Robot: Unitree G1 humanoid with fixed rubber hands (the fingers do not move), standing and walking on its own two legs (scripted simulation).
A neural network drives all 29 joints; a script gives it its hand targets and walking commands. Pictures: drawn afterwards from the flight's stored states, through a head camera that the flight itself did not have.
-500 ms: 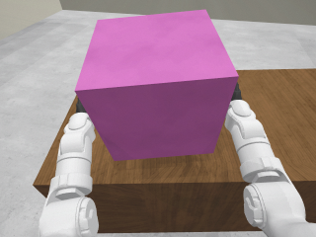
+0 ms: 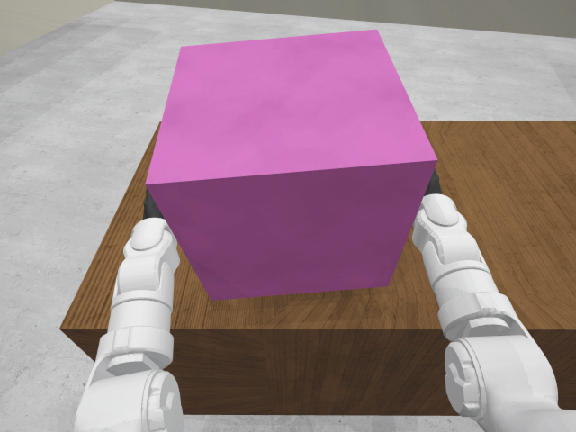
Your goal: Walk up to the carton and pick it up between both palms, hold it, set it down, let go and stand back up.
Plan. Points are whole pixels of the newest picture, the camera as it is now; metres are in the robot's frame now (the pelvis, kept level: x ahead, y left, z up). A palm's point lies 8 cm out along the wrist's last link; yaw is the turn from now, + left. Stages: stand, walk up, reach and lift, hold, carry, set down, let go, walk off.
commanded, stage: set down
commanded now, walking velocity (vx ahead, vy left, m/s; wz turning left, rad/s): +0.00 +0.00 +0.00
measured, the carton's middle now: (289, 172) +0.45 +0.00 +0.14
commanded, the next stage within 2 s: none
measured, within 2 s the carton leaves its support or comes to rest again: neither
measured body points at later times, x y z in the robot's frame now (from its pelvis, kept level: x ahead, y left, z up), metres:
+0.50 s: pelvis +0.02 +0.00 +0.00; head +0.04 +0.00 +0.45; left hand +0.41 +0.20 +0.08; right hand +0.44 -0.18 +0.10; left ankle +0.00 +0.15 -0.75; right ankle +0.03 -0.12 -0.75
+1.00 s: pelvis +0.02 +0.00 +0.00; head +0.05 -0.01 +0.45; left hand +0.40 +0.20 +0.05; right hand +0.44 -0.18 +0.07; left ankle +0.00 +0.15 -0.75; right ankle +0.03 -0.12 -0.75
